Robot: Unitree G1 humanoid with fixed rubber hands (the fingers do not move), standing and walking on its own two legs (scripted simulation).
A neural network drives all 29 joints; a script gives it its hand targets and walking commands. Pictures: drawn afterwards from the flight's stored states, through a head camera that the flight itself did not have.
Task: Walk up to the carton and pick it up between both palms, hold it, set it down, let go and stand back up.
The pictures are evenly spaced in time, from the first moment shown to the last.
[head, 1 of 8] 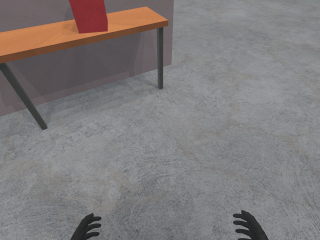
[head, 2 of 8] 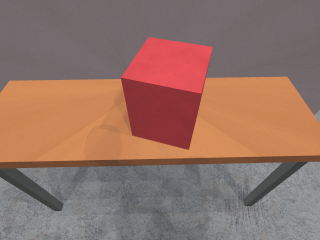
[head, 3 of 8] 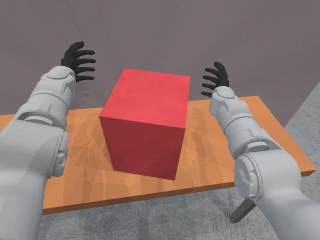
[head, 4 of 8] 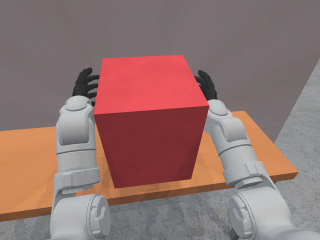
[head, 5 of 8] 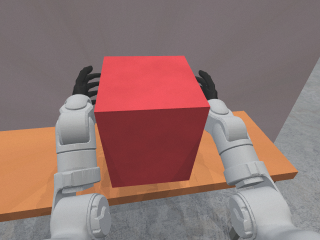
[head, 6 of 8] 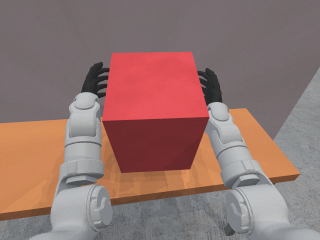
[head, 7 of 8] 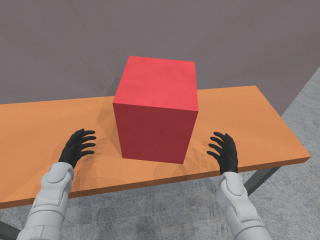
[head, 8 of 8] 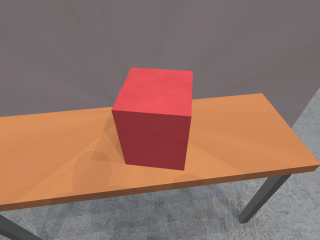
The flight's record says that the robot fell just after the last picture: no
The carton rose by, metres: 0.18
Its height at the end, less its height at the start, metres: +0.00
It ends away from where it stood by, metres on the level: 0.02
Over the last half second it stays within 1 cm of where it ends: yes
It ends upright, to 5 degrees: yes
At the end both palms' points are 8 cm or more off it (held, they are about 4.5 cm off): yes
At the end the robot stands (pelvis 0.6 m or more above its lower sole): yes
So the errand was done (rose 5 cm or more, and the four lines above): yes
